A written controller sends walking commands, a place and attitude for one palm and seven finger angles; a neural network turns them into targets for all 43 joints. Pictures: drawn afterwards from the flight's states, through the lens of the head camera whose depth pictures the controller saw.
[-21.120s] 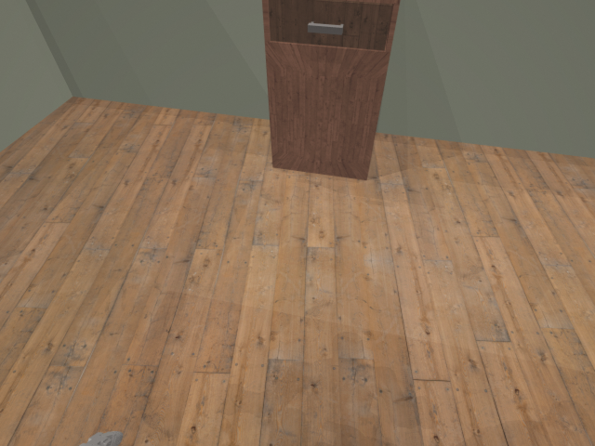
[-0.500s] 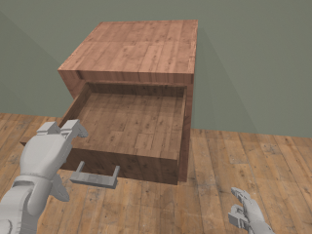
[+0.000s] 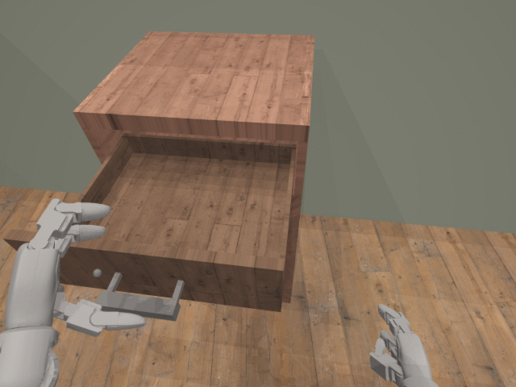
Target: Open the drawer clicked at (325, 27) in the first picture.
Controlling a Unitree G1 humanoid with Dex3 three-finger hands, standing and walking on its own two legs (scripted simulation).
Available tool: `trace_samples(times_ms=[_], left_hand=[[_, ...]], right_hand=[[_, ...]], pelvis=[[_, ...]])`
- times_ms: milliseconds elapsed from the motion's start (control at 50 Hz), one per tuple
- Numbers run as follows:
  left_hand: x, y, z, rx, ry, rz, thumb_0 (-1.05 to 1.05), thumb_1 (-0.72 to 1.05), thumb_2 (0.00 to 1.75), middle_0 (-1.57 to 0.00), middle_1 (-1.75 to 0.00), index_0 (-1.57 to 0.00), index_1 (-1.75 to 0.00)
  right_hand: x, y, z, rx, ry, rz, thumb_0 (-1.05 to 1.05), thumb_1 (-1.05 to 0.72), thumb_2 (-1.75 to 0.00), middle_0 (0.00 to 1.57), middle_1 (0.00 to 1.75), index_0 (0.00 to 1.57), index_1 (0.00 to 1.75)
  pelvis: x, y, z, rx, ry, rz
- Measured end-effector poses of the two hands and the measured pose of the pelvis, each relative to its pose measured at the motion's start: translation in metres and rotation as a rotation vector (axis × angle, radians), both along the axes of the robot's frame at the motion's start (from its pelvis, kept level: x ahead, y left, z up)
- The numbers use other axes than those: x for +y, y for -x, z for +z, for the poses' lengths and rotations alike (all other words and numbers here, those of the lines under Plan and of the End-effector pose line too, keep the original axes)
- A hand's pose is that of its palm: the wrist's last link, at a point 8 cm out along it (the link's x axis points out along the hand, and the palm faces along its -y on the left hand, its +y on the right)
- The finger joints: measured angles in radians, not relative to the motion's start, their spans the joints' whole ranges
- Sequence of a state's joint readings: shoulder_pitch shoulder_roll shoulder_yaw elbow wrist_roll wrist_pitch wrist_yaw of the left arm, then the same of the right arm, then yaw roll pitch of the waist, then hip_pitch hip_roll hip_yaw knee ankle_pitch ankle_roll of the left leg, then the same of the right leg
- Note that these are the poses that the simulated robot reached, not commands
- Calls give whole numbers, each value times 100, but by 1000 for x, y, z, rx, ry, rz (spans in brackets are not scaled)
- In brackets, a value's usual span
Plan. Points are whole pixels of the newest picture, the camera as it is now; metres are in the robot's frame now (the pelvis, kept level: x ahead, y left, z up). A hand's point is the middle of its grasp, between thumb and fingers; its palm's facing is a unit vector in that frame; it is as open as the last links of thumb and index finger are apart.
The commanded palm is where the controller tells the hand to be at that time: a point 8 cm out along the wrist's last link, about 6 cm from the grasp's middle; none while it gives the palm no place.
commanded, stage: draw the hand back to the body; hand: left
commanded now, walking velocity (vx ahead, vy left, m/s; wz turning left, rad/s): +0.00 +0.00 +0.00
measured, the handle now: (143, 293) +0.25 +0.24 -0.03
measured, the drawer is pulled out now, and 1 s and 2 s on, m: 0.30 0.30 0.30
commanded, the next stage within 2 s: step back with the hand held close in 0.82 s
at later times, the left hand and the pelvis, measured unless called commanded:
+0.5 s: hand (80, 272) +0.20 +0.24 +0.15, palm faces +0.39 -0.82 -0.43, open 9.7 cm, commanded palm +0.14 +0.28 +0.18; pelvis +0.01 +0.00 +0.00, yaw +0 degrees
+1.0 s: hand (71, 277) +0.19 +0.24 +0.16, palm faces +0.41 -0.80 -0.44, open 7.5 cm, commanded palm +0.13 +0.28 +0.18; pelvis +0.00 +0.00 +0.00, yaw +1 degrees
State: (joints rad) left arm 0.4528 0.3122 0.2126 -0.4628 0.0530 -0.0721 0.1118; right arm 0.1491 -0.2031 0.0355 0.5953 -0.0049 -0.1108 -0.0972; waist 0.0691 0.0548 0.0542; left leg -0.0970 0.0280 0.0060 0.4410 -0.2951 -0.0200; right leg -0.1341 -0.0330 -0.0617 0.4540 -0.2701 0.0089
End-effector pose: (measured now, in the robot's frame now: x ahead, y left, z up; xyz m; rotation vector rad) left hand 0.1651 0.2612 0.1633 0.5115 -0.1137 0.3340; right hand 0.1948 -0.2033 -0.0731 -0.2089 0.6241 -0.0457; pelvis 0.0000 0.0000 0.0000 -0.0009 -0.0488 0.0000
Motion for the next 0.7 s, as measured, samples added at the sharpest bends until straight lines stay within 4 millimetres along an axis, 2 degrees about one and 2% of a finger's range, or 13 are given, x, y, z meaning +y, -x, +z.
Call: trace_samples(times_ms=[60, 160, 360, 540, 700], left_hand=[[-1, -3, 3, -62, 70, 2, 0, -34, 37, -31, -110, -30, -110], [3, -8, 9, -81, 67, -2, 0, -19, 43, -29, -100, -29, -100], [9, -2, 7, -17, 38, 16, 0, 14, 58, -27, -78, -26, -78], [15, 10, 7, -10, 37, 59, 1, 45, 71, -24, -58, -24, -58], [15, 16, 8, -23, 44, 75, 1, 72, 83, -22, -41, -22, -41]], right_hand=[[-1, 6, 1, -2, 5, -4, 2, -90, -90, 20, 30, 20, 30], [-6, 10, -2, 11, 3, -21, 2, -90, -90, 20, 30, 20, 30], [-16, 0, -3, 11, 2, -57, 2, -90, -90, 20, 30, 20, 30], [-9, -11, 1, -18, -13, -40, 2, -90, -90, 20, 30, 20, 30], [1, -11, 2, -31, -32, -12, 2, -90, -90, 20, 30, 20, 30]], pelvis=[[-2, -5, 0, -6, 2, 0], [-2, -10, 1, -3, 5, -5], [0, -15, 1, 20, 7, -7], [1, -14, 1, 20, 5, 2], [1, -10, 0, 12, 4, 7]])
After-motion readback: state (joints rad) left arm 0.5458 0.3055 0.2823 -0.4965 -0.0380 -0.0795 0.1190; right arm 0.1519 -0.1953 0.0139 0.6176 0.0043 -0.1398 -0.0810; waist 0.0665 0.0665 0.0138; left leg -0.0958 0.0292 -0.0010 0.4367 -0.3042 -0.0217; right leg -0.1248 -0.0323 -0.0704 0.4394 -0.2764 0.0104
